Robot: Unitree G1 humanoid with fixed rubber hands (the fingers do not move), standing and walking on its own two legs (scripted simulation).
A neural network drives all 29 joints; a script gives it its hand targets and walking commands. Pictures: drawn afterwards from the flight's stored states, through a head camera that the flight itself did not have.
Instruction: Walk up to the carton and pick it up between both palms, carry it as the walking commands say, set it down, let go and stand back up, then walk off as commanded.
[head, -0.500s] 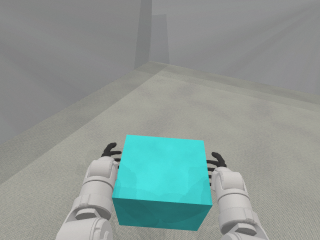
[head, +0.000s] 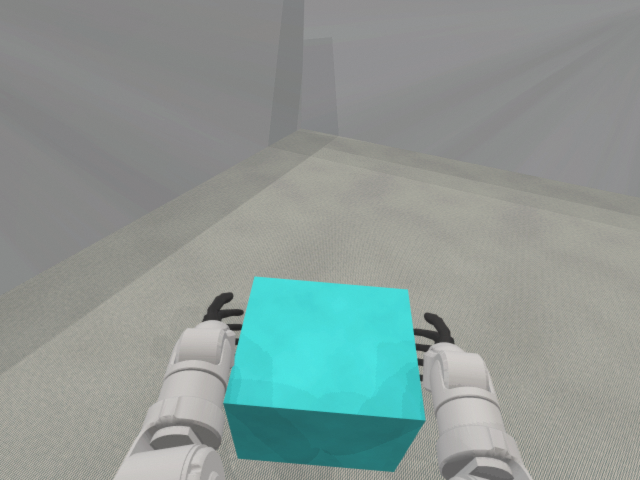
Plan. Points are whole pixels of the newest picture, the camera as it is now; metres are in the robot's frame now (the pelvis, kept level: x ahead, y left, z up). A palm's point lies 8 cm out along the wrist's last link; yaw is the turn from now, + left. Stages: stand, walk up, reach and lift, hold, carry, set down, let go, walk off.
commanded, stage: hold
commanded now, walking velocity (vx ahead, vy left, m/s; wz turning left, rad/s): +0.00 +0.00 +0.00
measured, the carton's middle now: (323, 373) +0.32 +0.01 -0.03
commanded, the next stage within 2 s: carry in 0.68 s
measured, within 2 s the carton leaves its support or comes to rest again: neither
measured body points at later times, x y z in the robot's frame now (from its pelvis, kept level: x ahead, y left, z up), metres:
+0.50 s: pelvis +0.00 +0.00 +0.00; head -0.10 +0.01 +0.44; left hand +0.31 +0.17 +0.05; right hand +0.30 -0.15 +0.04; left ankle +0.05 +0.12 -0.74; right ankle +0.03 -0.14 -0.74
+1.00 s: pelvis +0.03 -0.05 +0.00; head +0.03 -0.04 +0.45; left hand +0.36 +0.10 +0.06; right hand +0.34 -0.22 +0.05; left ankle +0.05 +0.10 -0.72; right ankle +0.01 -0.13 -0.74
